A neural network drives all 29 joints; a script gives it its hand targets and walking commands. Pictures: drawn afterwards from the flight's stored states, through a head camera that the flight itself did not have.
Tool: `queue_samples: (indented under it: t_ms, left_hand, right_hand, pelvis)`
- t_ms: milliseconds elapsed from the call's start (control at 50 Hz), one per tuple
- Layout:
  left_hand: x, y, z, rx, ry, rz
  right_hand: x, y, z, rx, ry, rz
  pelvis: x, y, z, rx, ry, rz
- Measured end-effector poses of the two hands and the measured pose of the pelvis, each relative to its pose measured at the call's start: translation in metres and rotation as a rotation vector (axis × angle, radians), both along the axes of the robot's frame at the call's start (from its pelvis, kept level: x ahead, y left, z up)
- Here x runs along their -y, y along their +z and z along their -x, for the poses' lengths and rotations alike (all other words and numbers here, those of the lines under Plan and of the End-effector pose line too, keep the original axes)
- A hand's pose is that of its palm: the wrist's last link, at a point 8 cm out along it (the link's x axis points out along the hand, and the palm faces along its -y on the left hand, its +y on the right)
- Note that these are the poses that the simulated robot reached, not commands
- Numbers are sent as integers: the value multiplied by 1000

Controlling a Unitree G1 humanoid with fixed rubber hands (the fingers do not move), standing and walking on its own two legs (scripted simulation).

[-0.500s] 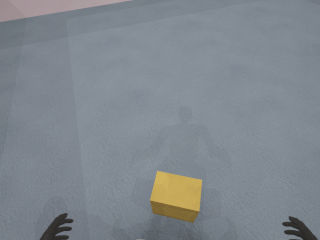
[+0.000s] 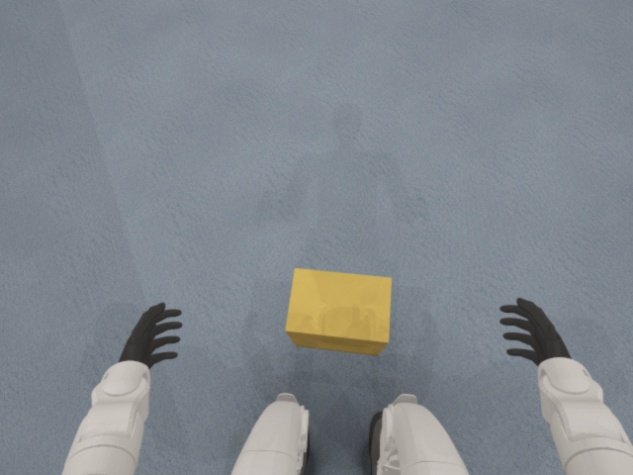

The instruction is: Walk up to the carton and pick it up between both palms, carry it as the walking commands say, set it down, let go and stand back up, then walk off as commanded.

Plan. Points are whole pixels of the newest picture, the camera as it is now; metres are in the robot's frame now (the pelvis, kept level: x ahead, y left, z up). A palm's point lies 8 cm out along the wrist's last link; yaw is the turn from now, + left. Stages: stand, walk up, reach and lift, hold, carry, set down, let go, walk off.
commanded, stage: reach and lift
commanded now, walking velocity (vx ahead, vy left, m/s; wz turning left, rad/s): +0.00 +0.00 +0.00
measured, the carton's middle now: (339, 315) +0.41 +0.03 -0.58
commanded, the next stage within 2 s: none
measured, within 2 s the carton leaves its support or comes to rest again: neither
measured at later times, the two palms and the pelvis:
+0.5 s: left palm (189, 282) +0.36 +0.26 -0.14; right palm (484, 286) +0.38 -0.20 -0.15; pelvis -0.05 +0.02 -0.06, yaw +0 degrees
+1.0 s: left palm (217, 273) +0.40 +0.25 -0.22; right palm (453, 279) +0.41 -0.17 -0.23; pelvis -0.04 +0.01 -0.10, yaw +1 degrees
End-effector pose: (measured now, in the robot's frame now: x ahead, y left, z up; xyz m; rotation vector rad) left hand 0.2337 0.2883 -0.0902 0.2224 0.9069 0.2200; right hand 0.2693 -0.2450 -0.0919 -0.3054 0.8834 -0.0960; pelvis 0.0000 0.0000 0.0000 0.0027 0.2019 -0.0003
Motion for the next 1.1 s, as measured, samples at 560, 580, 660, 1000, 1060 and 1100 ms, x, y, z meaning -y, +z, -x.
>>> queue_samples:
  t_ms: [560, 580, 660, 1000, 1060, 1100]
  left_hand:
    - [32, -57, -143, 227, -20, 127]
    - [34, -60, -149, 231, -20, 132]
    - [41, -69, -167, 256, -17, 152]
    - [40, -135, -168, 234, 1, 163]
    - [43, -153, -171, 239, -9, 163]
    - [45, -167, -172, 237, -12, 165]
  right_hand:
    - [-56, -64, -126, 194, -53, -167]
    - [-58, -66, -132, 199, -55, -173]
    - [-66, -74, -151, 226, -57, -187]
    - [-71, -141, -144, 205, -87, -191]
    - [-70, -159, -147, 209, -89, -190]
    - [-70, -172, -148, 212, -89, -188]
  pelvis:
    - [-16, -64, 54, -370, 0, 3]
    - [-16, -66, 54, -385, 0, 3]
    - [-17, -71, 52, -445, 0, 3]
    - [-14, -104, 37, -598, 17, 8]
    - [-12, -122, 41, -616, 18, 9]
    - [-11, -134, 44, -626, 16, 10]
